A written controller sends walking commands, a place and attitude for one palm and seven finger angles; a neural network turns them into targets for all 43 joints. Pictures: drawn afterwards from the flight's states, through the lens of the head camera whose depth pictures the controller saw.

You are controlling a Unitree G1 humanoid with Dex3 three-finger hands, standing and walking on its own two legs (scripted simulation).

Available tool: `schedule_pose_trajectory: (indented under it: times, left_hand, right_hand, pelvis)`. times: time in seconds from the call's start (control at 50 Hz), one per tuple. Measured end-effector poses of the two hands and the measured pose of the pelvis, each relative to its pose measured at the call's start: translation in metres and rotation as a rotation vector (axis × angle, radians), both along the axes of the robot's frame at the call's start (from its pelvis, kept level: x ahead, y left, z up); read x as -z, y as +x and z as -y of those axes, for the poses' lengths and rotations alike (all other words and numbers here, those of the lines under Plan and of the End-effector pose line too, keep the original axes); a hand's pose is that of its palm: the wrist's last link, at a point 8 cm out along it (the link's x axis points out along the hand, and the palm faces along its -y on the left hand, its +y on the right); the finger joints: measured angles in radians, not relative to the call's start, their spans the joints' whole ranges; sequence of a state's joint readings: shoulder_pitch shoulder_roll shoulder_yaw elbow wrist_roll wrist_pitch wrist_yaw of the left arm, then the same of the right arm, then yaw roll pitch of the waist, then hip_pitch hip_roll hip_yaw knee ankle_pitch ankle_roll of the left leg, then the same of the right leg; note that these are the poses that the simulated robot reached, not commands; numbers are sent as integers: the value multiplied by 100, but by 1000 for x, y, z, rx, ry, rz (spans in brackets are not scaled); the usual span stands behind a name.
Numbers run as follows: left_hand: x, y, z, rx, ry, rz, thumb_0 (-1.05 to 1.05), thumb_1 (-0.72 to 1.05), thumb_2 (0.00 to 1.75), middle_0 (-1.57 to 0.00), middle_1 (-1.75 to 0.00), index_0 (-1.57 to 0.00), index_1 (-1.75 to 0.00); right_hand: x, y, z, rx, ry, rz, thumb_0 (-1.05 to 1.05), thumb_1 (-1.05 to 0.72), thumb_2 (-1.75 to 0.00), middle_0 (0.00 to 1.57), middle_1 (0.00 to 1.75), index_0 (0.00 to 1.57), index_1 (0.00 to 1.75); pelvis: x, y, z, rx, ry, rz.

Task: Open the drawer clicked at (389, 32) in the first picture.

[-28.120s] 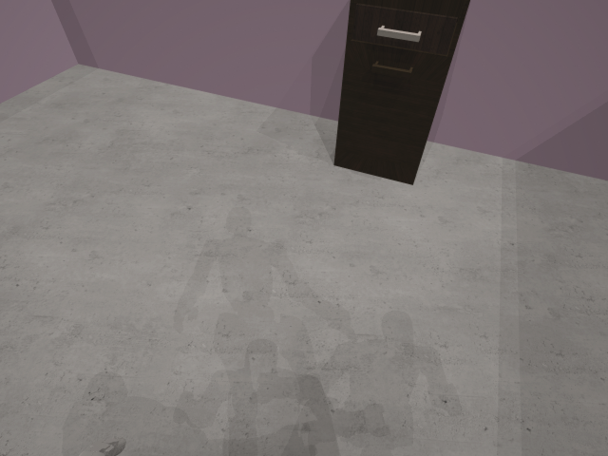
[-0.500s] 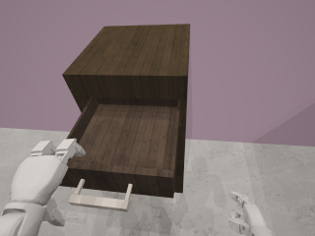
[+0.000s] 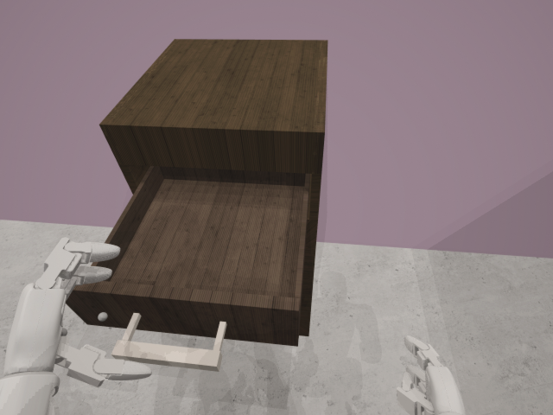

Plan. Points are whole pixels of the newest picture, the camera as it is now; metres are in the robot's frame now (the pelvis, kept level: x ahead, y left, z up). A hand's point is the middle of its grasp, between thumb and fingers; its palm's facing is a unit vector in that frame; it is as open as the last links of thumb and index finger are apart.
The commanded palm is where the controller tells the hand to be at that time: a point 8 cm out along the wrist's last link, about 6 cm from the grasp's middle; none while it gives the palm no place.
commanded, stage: draw the hand back to the body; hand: left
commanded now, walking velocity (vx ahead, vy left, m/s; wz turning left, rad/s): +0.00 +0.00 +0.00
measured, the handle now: (172, 340) +0.23 +0.20 -0.04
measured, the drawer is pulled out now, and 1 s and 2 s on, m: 0.30 0.30 0.30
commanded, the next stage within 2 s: step back with the hand held close in 0.84 s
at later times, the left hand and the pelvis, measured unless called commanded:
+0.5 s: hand (85, 308) +0.18 +0.23 +0.16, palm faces +0.38 -0.83 -0.41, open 9.9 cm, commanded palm +0.13 +0.27 +0.18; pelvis +0.01 -0.01 +0.00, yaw +1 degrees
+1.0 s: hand (86, 313) +0.17 +0.22 +0.17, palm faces +0.40 -0.81 -0.43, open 7.5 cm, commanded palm +0.12 +0.26 +0.18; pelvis -0.01 -0.02 +0.00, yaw +1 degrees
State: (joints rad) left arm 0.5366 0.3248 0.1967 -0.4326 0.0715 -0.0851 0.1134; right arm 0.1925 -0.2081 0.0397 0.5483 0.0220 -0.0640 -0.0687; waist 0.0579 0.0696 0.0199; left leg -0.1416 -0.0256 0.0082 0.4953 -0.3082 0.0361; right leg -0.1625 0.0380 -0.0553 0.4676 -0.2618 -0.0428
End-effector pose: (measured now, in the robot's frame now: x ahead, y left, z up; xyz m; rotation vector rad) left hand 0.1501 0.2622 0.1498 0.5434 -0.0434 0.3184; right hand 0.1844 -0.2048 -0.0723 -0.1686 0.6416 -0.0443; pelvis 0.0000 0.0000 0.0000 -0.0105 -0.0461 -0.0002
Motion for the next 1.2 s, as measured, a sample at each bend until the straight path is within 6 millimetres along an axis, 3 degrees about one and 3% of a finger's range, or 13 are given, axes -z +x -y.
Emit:
schedule_pose_trajectory:
  times: [0.08,0.22,0.4,0.56,0.76,0.96,1.06,1.2]
  left_hand:
    - [-10,4,7,12,-121,117,-1,-34,37,-30,-110,-30,-110]
    - [-30,9,4,43,-86,172,-1,-13,46,-28,-96,-28,-96]
    - [-23,-2,-1,-2,-83,92,0,18,59,-26,-76,-26,-76]
    - [-29,-13,-5,-50,-61,115,0,45,71,-24,-58,-24,-58]
    - [-27,-16,3,-57,-78,113,1,77,85,-21,-38,-22,-38]
    - [-29,-20,10,-51,-65,111,1,87,89,-21,-31,-21,-31]
    - [-43,-17,5,-36,21,159,1,88,90,-21,-30,-21,-30]
    - [-21,-12,5,23,-3,59,1,89,90,-20,-30,-21,-30]
  right_hand:
    - [-2,-7,-1,-12,-20,12,2,-90,-90,20,30,20,30]
    - [0,-5,5,-9,-14,2,2,-90,-90,20,30,20,30]
    - [0,5,14,3,-15,0,2,-90,-90,20,30,20,30]
    - [-2,11,16,-6,-13,17,2,-90,-90,20,30,20,30]
    - [-1,7,17,-15,6,21,2,-90,-90,20,30,20,30]
    - [4,-4,28,2,5,2,2,-90,-90,20,30,20,30]
    - [7,-12,35,11,-8,-33,2,-90,-90,20,30,20,30]
    - [10,-32,47,82,-52,-111,2,-90,-90,20,30,20,30]
  pelvis:
    - [-1,7,2,-8,0,12]
    - [-3,9,2,-8,0,11]
    - [-5,7,5,-9,1,-5]
    - [-5,6,10,-18,3,5]
    - [-5,0,17,-20,6,16]
    - [-5,-3,23,-19,8,21]
    - [-4,-10,25,-34,-6,-22]
    - [-2,-16,15,-23,1,-72]
